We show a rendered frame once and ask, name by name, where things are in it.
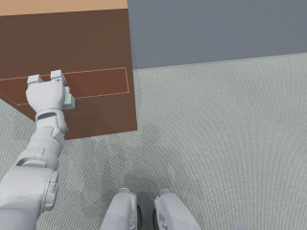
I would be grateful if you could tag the cabinet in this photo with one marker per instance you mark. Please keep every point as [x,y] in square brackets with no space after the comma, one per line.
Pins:
[38,37]

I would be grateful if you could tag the handle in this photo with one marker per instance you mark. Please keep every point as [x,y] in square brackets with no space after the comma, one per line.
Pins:
[69,102]

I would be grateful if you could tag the left robot hand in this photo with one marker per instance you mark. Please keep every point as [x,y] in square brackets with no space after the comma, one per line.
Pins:
[42,95]

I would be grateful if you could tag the robot left upper arm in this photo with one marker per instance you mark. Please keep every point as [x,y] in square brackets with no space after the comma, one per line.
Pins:
[27,193]

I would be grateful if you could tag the left robot forearm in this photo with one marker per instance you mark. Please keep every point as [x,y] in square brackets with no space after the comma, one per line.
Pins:
[46,143]

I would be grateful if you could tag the left robot thigh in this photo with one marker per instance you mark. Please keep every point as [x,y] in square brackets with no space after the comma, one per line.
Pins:
[121,209]

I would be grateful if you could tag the drawer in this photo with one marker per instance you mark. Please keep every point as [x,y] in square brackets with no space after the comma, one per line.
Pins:
[82,84]

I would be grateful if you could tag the robot right shin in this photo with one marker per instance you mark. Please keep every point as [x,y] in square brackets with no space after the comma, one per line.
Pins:
[162,225]

